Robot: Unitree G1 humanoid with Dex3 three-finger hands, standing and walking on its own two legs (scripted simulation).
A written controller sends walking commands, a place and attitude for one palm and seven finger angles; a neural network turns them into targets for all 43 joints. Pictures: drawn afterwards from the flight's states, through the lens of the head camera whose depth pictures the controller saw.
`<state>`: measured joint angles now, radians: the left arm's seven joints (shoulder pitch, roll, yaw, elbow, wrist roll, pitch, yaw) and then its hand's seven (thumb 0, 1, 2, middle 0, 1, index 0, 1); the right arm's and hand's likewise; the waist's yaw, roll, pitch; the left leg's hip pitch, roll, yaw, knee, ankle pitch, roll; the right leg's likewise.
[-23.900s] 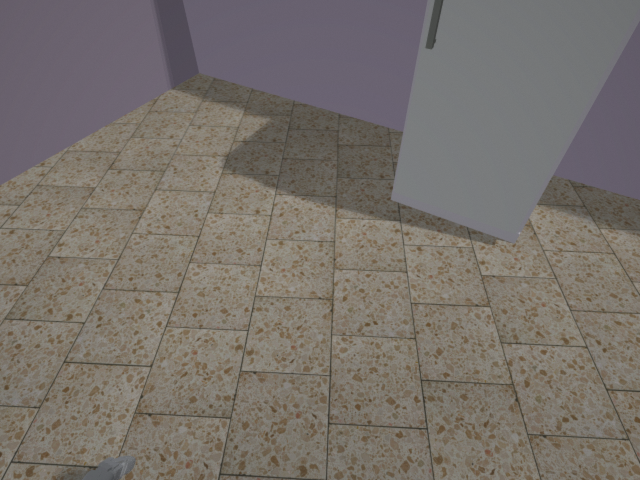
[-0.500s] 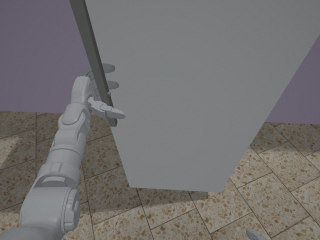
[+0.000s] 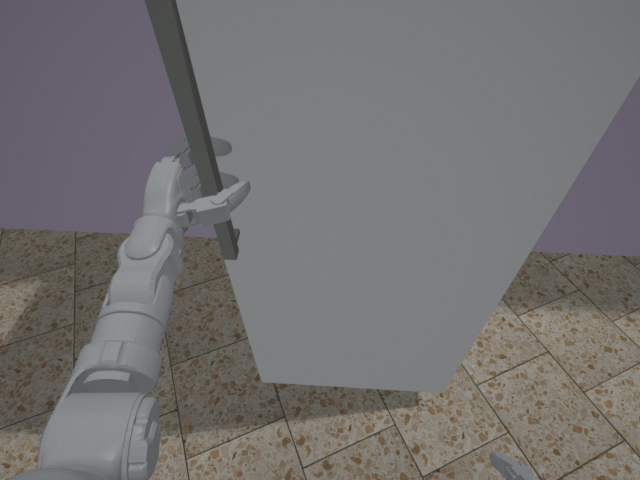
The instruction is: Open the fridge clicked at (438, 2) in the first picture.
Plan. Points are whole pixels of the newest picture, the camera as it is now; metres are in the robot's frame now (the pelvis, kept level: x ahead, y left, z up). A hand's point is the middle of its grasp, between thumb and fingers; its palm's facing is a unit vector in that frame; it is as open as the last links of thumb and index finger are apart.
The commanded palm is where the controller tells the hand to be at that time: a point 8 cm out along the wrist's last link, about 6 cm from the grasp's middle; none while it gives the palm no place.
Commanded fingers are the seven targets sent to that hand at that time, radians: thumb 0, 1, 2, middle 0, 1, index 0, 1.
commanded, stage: grip the handle and tug to test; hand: left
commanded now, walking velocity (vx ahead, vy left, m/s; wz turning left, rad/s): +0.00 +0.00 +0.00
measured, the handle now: (206, 142) +0.48 +0.16 +0.19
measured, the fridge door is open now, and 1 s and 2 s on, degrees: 0 0 6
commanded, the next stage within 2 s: pull the door a little, standing still in 0.88 s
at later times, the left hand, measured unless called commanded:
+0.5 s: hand (220, 194) +0.42 +0.14 +0.15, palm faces -0.02 -1.00 +0.00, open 5.8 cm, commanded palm +0.39 +0.18 +0.15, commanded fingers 0.00 0.90 0.90 -0.45 -1.40 -0.45 -1.40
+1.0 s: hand (220, 197) +0.42 +0.13 +0.15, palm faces -0.04 -1.00 -0.01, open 5.9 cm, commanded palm +0.38 +0.18 +0.15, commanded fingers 0.00 0.90 0.90 -0.45 -1.40 -0.45 -1.40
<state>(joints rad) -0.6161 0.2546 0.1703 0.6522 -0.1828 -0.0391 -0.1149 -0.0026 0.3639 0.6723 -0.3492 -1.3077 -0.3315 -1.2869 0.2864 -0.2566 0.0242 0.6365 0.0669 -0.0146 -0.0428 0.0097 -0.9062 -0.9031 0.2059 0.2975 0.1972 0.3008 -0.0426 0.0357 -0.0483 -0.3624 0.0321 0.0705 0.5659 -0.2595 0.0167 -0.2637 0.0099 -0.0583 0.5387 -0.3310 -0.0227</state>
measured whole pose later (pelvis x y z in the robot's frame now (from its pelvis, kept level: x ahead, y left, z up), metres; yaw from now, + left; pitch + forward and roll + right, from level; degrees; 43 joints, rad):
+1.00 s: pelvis +0.04 +0.00 +0.01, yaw -2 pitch +4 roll +0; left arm -0.34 0.24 0.20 0.27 -0.20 0.09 -0.11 0.01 0.78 0.79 -0.27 -1.38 -0.25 -1.36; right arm 0.26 -0.25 0.02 0.58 0.06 0.01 -0.02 0.01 -0.91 -0.90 0.21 0.30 0.20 0.30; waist -0.04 0.03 -0.07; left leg -0.27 0.04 0.11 0.50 -0.28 0.01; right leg -0.20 0.02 -0.01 0.48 -0.34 -0.02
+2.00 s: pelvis +0.16 -0.03 +0.01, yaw -6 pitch -5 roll +4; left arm 0.50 0.23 0.18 -0.48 -0.09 -0.08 0.11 -0.06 0.60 0.77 -0.45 -1.40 -0.33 -1.40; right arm 0.16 -0.24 0.02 0.52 0.00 -0.04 -0.08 0.01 -0.91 -0.90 0.20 0.30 0.20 0.30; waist 0.00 0.06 0.17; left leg -0.44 -0.03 0.02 0.94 -0.38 -0.01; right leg -0.16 0.04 -0.17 0.47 -0.22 -0.06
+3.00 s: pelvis +0.09 -0.32 -0.01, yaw +40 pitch -4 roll +1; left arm 0.24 0.26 0.28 -0.33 -0.05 -0.08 0.12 -0.04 0.62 0.79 -0.46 -1.40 -0.30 -1.36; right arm 0.17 -0.22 -0.02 0.65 -0.02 -0.08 -0.08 0.01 -0.91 -0.90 0.21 0.30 0.28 0.34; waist -0.04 0.04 0.12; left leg -0.53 0.00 0.01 1.32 -0.49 -0.06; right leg -0.35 -0.08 -0.10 0.58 -0.16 -0.01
